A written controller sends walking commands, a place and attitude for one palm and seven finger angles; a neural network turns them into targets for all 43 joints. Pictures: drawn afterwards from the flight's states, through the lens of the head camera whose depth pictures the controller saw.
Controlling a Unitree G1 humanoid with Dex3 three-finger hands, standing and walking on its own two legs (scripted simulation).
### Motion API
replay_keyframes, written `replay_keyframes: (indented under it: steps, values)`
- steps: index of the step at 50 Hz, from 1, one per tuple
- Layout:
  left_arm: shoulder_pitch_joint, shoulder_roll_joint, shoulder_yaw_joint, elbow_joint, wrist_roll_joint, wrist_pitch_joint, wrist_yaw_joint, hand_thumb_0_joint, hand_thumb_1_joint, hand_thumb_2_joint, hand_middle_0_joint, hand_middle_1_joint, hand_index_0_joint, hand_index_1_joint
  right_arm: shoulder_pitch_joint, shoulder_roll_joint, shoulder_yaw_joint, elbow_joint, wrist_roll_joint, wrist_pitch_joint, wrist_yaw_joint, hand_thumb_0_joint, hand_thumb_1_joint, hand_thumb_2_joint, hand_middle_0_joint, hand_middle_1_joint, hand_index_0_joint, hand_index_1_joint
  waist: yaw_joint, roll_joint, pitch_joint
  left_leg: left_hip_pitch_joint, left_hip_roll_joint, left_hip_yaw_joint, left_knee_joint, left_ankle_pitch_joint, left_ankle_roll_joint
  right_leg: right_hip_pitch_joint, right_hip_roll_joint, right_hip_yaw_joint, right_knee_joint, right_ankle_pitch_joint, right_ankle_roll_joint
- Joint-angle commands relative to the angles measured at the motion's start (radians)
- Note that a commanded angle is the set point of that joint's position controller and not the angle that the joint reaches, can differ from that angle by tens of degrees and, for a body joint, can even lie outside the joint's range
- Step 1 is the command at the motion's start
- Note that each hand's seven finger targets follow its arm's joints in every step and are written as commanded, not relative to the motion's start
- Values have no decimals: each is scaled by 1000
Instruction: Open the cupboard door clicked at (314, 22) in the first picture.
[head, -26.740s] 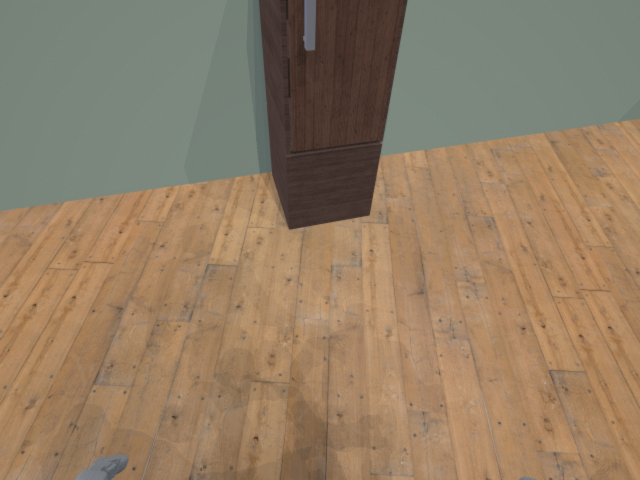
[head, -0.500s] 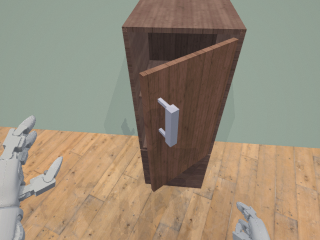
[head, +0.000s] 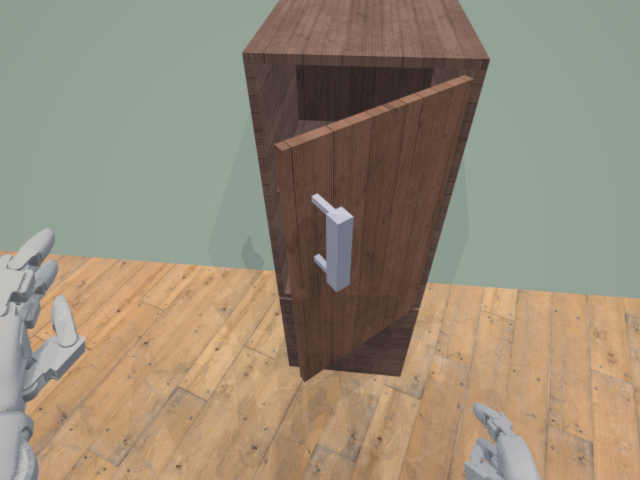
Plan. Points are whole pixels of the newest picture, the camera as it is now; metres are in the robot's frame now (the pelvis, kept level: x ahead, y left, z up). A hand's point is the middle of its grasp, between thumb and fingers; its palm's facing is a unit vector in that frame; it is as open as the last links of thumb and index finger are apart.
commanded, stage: step back with the hand held close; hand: left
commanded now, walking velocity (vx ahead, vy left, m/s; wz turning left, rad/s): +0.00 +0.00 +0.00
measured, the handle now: (329, 242) +0.41 +0.04 +0.09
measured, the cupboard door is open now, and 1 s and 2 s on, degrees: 41 41 41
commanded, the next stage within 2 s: stop stepping back and stand still in 1.10 s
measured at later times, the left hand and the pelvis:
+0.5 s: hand (44, 380) +0.15 +0.27 +0.15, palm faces +0.33 -0.80 -0.50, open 7.4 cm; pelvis -0.05 +0.02 -0.01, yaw -1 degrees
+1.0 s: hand out of the picture +0.05 +0.31 +0.16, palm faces +0.46 -0.78 -0.42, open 7.4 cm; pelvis -0.15 +0.04 -0.03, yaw +2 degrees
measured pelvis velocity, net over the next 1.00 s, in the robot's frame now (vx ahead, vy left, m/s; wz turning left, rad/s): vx -0.15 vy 0.04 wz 0.04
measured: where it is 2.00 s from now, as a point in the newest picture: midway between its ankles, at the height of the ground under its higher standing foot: outside the picture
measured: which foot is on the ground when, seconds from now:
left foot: down 0.00-1.00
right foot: down 0.00-0.96, up 0.98-1.00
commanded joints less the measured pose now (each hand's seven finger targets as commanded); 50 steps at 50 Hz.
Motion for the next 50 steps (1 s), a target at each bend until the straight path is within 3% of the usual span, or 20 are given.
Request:
replay_keyframes:
  steps: [1, 4, 5, 6, 7, 9, 15, 18, 22, 26, 31, 34, 38, 41, 43, 44, 46, 48, 49, 50]
  values:
    - [-86, 171, 109, -199, 1, -64, 16, 0, 900, 900, -200, -300, -200, -300, -134, -104, -44, -159, 5, -56, -7, 0, -900, -900, 200, 300, 200, 300, 0, -3, -69, 51, 1, -13, -40, 238, 9, -67, -3, 13, -53, 210, 4]
    - [-147, 207, 132, -256, -1, -75, 19, 0, 900, 900, -200, -300, -200, -300, -142, -106, -45, -164, 8, -62, -9, 0, -900, -900, 200, 300, 200, 300, 3, 20, -91, 58, 0, -16, -41, 222, 9, -59, -6, 19, -56, 197, 4]
    - [-177, 339, 264, -284, -3, -109, 23, 0, 900, 900, -200, -300, -200, -300, -121, -138, -49, -191, 16, -39, -6, 0, -900, -900, 200, 300, 200, 300, -33, -8, -2, -27, 14, -40, 1, 180, 33, -168, -50, 80, -103, 231, 10]
    - [-59, 244, 195, -194, -3, -106, 7, 0, 900, 900, -200, -300, -200, -300, -124, -123, -53, -176, 12, -22, -5, 0, -900, -900, 200, 300, 200, 300, -37, -66, -16, -27, 14, -47, 23, 178, 33, -170, -69, 76, -96, 241, 10]
    - [-17, 219, 166, -176, 0, -95, 1, 0, 900, 900, -200, -300, -200, -300, -127, -125, -56, -187, 13, -12, 0, 0, -900, -900, 200, 300, 200, 300, -37, -89, -8, -28, 14, -42, 31, 188, 31, -186, -75, 77, -96, 256, 12]
    - [14, 198, 146, -193, 1, -100, -2, 0, 900, 900, -200, -300, -200, -300, -123, -126, -59, -196, 14, 2, 0, 0, -900, -900, 200, 300, 200, 300, -42, -43, -39, -32, 20, -35, 39, 223, 29, -186, -85, 65, -75, 283, 16]
    - [83, 236, 177, -287, -1, -104, 16, 0, 900, 900, -200, -300, -200, -300, -100, -135, -77, -228, 24, 32, -8, 0, -900, -900, 200, 300, 200, 300, -44, -14, -202, -14, 52, -38, 56, 413, 24, -118, -75, 45, 30, 415, 24]
    - [79, 292, 228, -337, -1, -111, 29, 0, 900, 900, -200, -300, -200, -300, -110, -134, -81, -238, 25, 38, -15, 0, -900, -900, 200, 300, 200, 300, -40, -18, -222, -40, 59, -47, 62, 426, 24, -111, -75, 47, 64, 429, 25]
    - [103, 274, 222, -357, -2, -117, 38, 0, 900, 900, -200, -300, -200, -300, -92, -135, -84, -254, 27, 36, -18, 0, -900, -900, 200, 300, 200, 300, -44, 13, -207, -107, 79, -69, 44, 371, 26, -117, -57, 47, 102, 333, 26]
    - [115, 255, 224, -339, 5, -128, 43, 0, 900, 900, -200, -300, -200, -300, -90, -145, -81, -255, 22, 21, -16, 0, -900, -900, 200, 300, 200, 300, -45, 81, -149, -278, 120, -119, -35, 148, 44, -91, -29, 46, 168, 147, 24]
    - [91, 229, 222, -317, 22, -151, 43, 0, 900, 900, -200, -300, -200, -300, -78, -153, -80, -257, 21, -9, -12, 0, -900, -900, 200, 300, 200, 300, -56, 66, -80, -532, 141, -160, -99, -291, 73, -25, -21, 70, 236, 36, 24]
    - [49, 226, 215, -325, 38, -166, 47, 0, 900, 900, -200, -300, -200, -300, -70, -153, -80, -252, 16, -28, -13, 0, -900, -900, 200, 300, 200, 300, -61, 44, -57, -587, 129, -165, -78, -409, 75, -53, -26, 90, 213, -84, 21]
    - [-10, 271, 235, -357, 51, -184, 58, 0, 900, 900, -200, -300, -200, -300, -60, -154, -87, -235, 3, -48, -15, 0, -900, -900, 200, 300, 200, 300, -65, -31, -42, -466, 60, -128, 63, -403, 39, -265, -76, 174, 45, -327, -18]
    - [-15, 262, 207, -382, 37, -196, 73, 0, 900, 900, -200, -300, -200, -300, -29, -126, -75, -198, 2, -56, -14, 0, -900, -900, 200, 300, 200, 300, -81, -112, -87, -192, -14, -64, 289, -176, -6, -498, -177, 215, -48, -263, -66]
    - [-9, 276, 224, -368, 32, -197, 82, 0, 900, 900, -200, -300, -200, -300, -32, -124, -76, -180, 0, -55, -18, 0, -900, -900, 200, 300, 200, 300, -85, -97, -111, -140, -18, -55, 301, -152, -11, -530, -178, 181, -35, -217, -58]
    - [-2, 260, 214, -344, 30, -195, 84, 0, 900, 900, -200, -300, -200, -300, -33, -121, -74, -181, 3, -51, -20, 0, -900, -900, 200, 300, 200, 300, -86, -83, -93, -173, 6, -85, 252, -204, -3, -535, -159, 157, -15, -269, -40]
    - [-9, 264, 226, -356, 31, -202, 85, 0, 900, 900, -200, -300, -200, -300, -43, -144, -77, -197, 8, -52, -27, 0, -900, -900, 200, 300, 200, 300, -83, 38, -43, -338, 80, -190, 84, -390, 25, -475, -73, 106, 91, -367, -5]
    - [-15, 275, 265, -361, 46, -207, 79, 0, 900, 900, -200, -300, -200, -300, -85, -166, -83, -218, 2, -66, -35, 0, -900, -900, 200, 300, 200, 300, -60, 296, -57, -760, 271, -446, -308, -707, 114, -70, 93, 21, 587, -186, 41]
    - [-48, 297, 277, -403, 49, -210, 73, 0, 900, 900, -200, -300, -200, -300, -68, -131, -88, -211, -8, -74, -30, 0, -900, -900, 200, 300, 200, 300, -59, 286, -99, -754, 306, -467, -344, -605, 135, -61, 105, 41, 809, -209, 36]
    - [-70, 317, 288, -432, 37, -216, 71, 0, 900, 900, -200, -300, -200, -300, -51, -106, -94, -197, -15, -85, -20, 0, -900, -900, 200, 300, 200, 300, -62, 206, -134, -613, 295, -434, -301, -435, 127, -175, 87, 70, 876, -267, 26]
